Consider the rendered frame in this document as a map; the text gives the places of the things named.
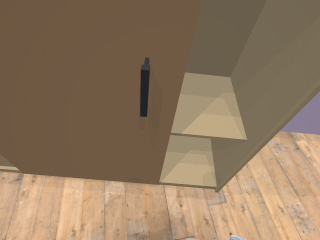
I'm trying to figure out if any handle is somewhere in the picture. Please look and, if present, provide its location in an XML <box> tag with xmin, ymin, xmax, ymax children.
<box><xmin>140</xmin><ymin>57</ymin><xmax>150</xmax><ymax>117</ymax></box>

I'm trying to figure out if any wardrobe door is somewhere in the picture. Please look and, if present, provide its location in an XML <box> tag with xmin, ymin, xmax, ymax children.
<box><xmin>0</xmin><ymin>0</ymin><xmax>202</xmax><ymax>185</ymax></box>
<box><xmin>0</xmin><ymin>154</ymin><xmax>15</xmax><ymax>167</ymax></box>

